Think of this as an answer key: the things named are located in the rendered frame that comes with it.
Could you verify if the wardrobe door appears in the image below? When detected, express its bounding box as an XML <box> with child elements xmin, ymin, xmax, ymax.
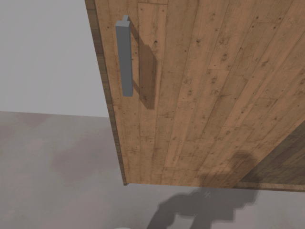
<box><xmin>95</xmin><ymin>0</ymin><xmax>305</xmax><ymax>189</ymax></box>
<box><xmin>239</xmin><ymin>120</ymin><xmax>305</xmax><ymax>185</ymax></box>

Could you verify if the handle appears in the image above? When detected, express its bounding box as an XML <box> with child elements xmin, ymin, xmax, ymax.
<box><xmin>115</xmin><ymin>15</ymin><xmax>133</xmax><ymax>97</ymax></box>

